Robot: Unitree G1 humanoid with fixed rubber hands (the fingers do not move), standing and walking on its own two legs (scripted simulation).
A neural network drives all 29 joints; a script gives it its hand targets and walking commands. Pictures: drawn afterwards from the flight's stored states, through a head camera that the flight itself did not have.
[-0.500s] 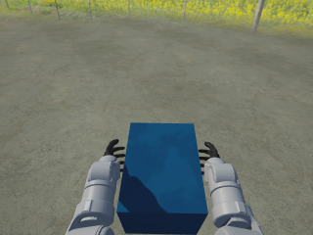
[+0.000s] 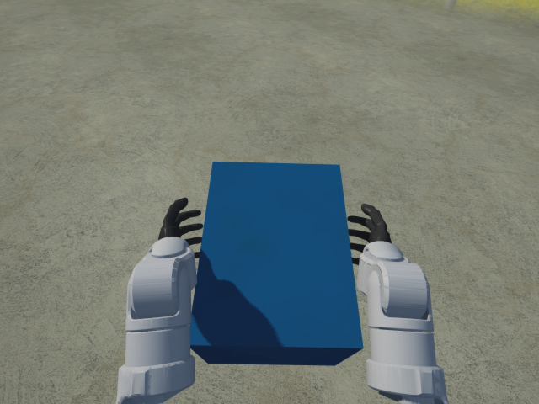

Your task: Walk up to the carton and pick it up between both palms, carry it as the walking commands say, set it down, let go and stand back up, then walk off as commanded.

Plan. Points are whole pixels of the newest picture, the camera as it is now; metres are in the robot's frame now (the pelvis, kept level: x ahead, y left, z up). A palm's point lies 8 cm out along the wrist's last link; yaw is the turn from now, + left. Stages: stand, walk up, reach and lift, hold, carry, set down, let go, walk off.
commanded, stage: carry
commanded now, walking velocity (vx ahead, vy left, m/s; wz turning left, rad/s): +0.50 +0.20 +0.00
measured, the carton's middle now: (274, 263) +0.34 +0.01 +0.04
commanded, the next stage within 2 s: none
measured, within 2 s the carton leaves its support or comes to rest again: neither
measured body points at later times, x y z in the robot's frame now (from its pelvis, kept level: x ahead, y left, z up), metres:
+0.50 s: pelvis +0.23 +0.07 +0.00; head +0.20 +0.08 +0.45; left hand +0.51 +0.23 +0.11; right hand +0.51 -0.06 +0.11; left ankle +0.15 +0.18 -0.73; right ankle +0.25 -0.04 -0.73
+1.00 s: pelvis +0.54 +0.18 +0.00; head +0.53 +0.19 +0.45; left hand +0.82 +0.34 +0.09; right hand +0.82 +0.04 +0.09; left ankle +0.50 +0.28 -0.73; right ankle +0.45 +0.06 -0.67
